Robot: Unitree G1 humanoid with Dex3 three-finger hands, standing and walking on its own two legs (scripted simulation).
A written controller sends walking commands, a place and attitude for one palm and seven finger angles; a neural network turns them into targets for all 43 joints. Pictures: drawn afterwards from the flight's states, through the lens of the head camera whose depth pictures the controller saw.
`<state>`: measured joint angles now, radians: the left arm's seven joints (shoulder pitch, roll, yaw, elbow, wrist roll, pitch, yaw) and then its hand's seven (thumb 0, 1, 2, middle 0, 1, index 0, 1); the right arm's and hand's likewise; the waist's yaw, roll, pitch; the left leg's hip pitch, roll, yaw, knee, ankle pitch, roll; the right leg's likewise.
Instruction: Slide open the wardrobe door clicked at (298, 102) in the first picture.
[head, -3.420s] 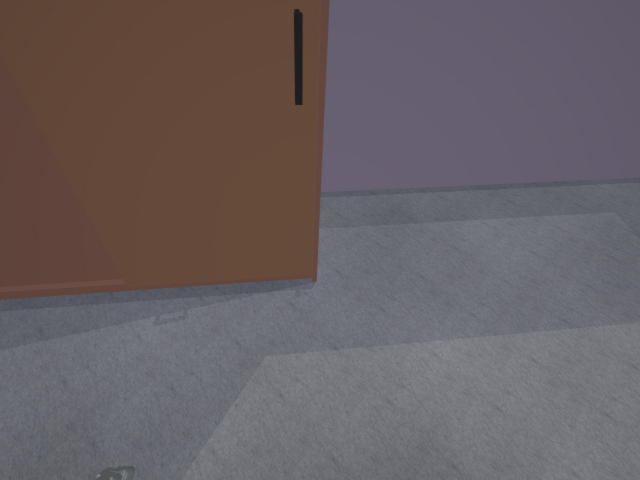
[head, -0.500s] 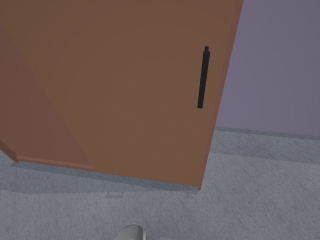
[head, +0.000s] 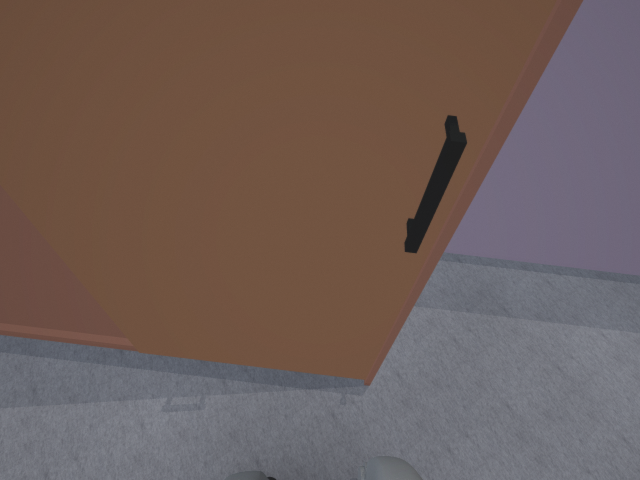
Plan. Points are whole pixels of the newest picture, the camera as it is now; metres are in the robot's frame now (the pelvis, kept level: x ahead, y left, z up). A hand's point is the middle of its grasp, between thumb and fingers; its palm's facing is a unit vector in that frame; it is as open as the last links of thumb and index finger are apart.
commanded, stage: come to a stop and stand still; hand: right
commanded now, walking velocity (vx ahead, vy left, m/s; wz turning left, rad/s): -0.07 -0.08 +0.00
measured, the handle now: (429, 191) +0.45 -0.09 +0.12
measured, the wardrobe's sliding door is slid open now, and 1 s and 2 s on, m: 0.00 0.00 0.00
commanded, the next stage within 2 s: look again from close up in 1.18 s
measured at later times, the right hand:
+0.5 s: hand out of the picture -0.07 -0.25 -0.18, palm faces +0.04 +0.99 -0.15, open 7.4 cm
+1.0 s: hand out of the picture -0.02 -0.17 -0.17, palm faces +0.02 +0.98 -0.22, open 7.2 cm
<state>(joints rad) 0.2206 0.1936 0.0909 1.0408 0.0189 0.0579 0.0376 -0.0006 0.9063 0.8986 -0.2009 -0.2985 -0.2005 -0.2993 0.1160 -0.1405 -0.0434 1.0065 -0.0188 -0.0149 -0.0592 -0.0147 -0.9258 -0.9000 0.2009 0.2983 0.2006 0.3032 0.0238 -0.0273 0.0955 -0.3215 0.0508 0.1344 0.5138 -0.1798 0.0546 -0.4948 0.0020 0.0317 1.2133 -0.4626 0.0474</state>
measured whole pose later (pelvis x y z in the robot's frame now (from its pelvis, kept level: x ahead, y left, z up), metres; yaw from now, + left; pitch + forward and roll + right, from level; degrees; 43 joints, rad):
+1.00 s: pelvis -0.05 +0.00 +0.00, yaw +1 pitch -2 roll +0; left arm 0.30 0.11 0.02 1.17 0.02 0.02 0.04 0.00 0.91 0.90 -0.20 -0.30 -0.20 -0.30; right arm 0.25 -0.15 -0.02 1.13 -0.01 0.00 -0.05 0.01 -0.96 -0.90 0.20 0.30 0.20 0.30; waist 0.03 -0.02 0.01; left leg -0.10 -0.02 0.08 0.44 -0.30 0.04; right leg -0.19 -0.10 -0.04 0.46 -0.24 0.07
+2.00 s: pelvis -0.11 -0.08 +0.00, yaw +0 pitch -2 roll +1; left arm 0.25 0.26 0.03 1.02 0.02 0.02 -0.01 0.00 0.90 0.90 -0.21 -0.30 -0.21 -0.30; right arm 0.31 -0.28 -0.01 1.01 -0.03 0.01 -0.02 0.00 -0.91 -0.90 0.20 0.30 0.20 0.30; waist 0.00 0.00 0.01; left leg -0.20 0.08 0.02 0.45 -0.22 -0.03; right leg -0.27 0.02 -0.08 0.45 -0.14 -0.06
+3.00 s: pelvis -0.08 -0.05 +0.01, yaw -1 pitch -1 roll +0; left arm 0.20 0.22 0.01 1.11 0.01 0.00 0.00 0.00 0.90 0.90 -0.20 -0.30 -0.20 -0.30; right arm 0.25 -0.22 0.02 1.07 -0.02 -0.01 -0.03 0.00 -0.90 -0.90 0.20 0.30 0.20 0.30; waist 0.01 0.00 0.04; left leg -0.15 0.03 0.01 0.40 -0.22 -0.03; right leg -0.24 0.00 -0.05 0.41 -0.15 -0.02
